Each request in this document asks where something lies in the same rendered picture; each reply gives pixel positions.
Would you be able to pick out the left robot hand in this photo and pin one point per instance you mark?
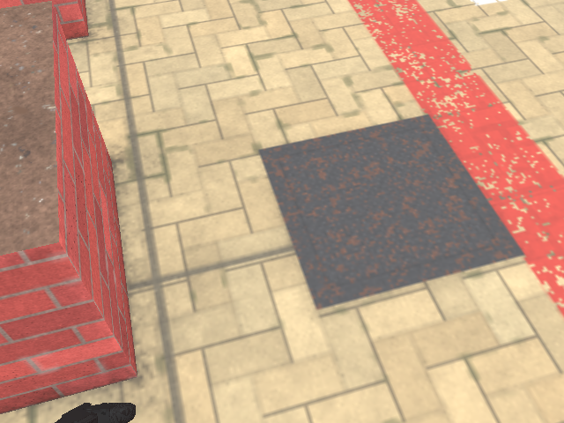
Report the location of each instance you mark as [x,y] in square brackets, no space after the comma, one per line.
[100,413]

